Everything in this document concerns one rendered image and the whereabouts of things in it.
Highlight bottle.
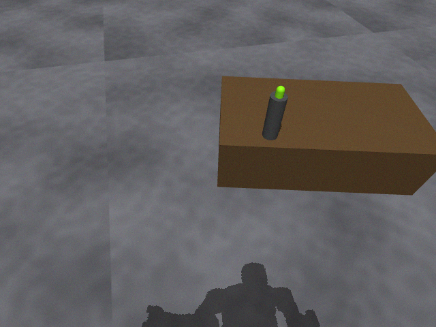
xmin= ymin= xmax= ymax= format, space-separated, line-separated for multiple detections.
xmin=262 ymin=86 xmax=288 ymax=140

